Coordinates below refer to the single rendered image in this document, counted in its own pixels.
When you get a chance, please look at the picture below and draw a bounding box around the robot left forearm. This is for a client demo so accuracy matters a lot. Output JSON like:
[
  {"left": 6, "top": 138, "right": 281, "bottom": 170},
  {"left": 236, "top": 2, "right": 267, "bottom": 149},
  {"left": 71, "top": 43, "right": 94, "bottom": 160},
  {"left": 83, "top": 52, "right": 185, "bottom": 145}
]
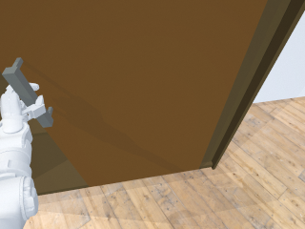
[{"left": 0, "top": 114, "right": 32, "bottom": 181}]

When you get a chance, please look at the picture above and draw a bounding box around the handle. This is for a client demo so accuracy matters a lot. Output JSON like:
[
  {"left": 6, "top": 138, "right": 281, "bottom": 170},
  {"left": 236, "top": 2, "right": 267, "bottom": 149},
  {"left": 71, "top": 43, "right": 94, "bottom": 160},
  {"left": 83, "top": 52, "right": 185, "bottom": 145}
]
[{"left": 2, "top": 57, "right": 53, "bottom": 128}]

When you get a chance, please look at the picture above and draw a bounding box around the robot left upper arm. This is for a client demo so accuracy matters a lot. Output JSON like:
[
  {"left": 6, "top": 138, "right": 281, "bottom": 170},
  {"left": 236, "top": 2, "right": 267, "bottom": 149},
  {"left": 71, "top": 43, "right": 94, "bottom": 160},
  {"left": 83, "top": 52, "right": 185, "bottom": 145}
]
[{"left": 0, "top": 176, "right": 39, "bottom": 229}]

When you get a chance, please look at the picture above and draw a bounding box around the wardrobe door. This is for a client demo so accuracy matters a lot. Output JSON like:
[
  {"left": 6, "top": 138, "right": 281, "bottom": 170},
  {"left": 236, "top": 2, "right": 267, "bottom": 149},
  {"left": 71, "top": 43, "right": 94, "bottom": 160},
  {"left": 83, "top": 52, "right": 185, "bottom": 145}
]
[
  {"left": 201, "top": 0, "right": 291, "bottom": 163},
  {"left": 0, "top": 0, "right": 268, "bottom": 187}
]

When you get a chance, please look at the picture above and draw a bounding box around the robot left hand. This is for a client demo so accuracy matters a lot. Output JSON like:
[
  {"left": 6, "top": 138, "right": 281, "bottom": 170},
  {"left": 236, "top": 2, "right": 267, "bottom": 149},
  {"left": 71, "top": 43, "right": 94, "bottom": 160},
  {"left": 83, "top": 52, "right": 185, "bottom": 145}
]
[{"left": 0, "top": 82, "right": 46, "bottom": 121}]

